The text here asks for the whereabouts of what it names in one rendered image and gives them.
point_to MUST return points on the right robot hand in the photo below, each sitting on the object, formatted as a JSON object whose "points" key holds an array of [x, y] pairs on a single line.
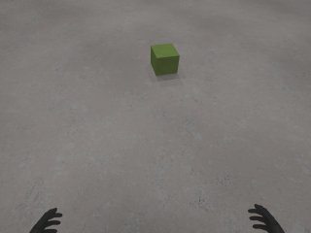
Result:
{"points": [[272, 226]]}

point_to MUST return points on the carton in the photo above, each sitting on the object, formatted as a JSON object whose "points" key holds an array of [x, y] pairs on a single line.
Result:
{"points": [[164, 59]]}

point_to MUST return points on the left robot hand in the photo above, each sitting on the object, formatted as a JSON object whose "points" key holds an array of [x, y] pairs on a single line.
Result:
{"points": [[43, 222]]}

